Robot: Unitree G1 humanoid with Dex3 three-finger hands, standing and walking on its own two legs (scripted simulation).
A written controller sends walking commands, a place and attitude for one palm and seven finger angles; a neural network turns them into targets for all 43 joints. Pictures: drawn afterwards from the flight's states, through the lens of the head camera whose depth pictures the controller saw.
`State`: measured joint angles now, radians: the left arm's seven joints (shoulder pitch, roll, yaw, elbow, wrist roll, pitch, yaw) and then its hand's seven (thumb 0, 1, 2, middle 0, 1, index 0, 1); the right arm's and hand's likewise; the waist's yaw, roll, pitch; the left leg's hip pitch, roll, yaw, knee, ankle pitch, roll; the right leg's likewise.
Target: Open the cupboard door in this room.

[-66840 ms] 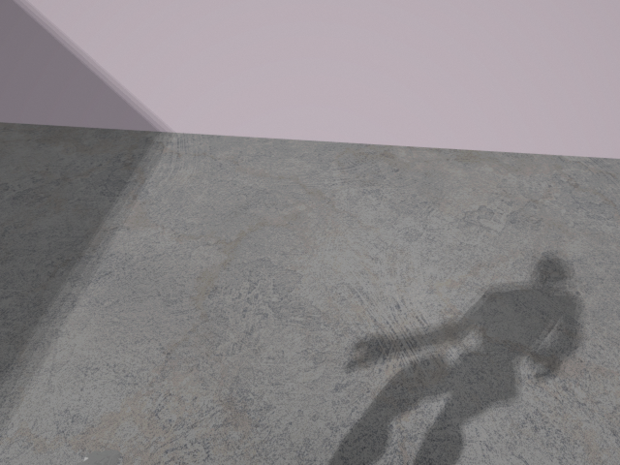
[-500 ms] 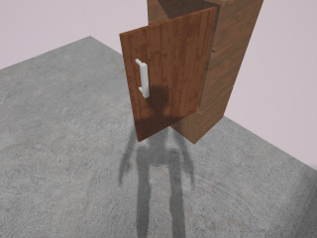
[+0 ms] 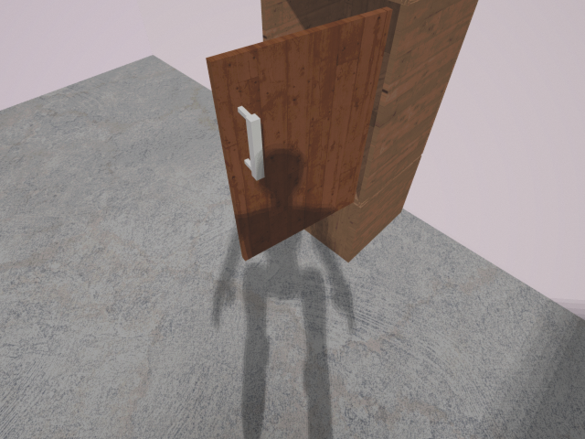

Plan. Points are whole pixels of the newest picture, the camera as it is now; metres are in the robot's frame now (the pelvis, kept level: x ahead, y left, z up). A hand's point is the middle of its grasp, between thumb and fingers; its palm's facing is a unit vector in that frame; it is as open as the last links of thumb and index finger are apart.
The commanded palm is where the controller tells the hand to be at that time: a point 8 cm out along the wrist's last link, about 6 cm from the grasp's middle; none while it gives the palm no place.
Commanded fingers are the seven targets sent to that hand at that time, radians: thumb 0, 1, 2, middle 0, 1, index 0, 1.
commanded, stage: look to check the result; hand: left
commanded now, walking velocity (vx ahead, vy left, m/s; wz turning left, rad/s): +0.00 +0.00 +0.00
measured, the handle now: (250, 144) +0.64 +0.12 +0.03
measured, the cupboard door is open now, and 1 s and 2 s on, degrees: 79 79 79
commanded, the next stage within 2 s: stand and wait in 0.38 s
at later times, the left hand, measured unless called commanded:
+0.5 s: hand out of the picture +0.04 +0.21 -0.17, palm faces +0.00 -0.96 -0.27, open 7.4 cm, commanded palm none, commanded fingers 0.00 0.90 0.90 -0.20 -0.30 -0.20 -0.30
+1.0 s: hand out of the picture +0.06 +0.22 -0.16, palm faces -0.01 -0.96 -0.29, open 7.4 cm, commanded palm none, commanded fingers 0.00 0.90 0.90 -0.20 -0.30 -0.20 -0.30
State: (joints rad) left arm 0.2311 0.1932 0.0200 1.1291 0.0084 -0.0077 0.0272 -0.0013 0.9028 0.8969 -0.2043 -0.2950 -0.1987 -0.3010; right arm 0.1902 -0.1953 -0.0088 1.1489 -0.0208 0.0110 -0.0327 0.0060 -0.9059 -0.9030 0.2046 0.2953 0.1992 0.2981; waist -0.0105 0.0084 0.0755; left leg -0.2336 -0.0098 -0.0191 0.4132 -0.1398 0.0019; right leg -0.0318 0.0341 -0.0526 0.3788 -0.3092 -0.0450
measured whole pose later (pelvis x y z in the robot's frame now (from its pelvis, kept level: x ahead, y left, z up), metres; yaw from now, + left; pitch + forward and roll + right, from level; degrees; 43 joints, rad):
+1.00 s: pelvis +0.02 +0.00 +0.00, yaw -1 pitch -2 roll +1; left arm 0.19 0.25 0.02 1.13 0.01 -0.01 0.02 0.00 0.90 0.90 -0.20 -0.30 -0.20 -0.30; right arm 0.14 -0.26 -0.01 1.15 -0.02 0.00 -0.03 0.01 -0.90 -0.90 0.21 0.30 0.20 0.30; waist -0.01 0.00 0.07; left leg -0.19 -0.01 0.00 0.36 -0.14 0.00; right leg 0.01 0.03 -0.03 0.32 -0.30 -0.04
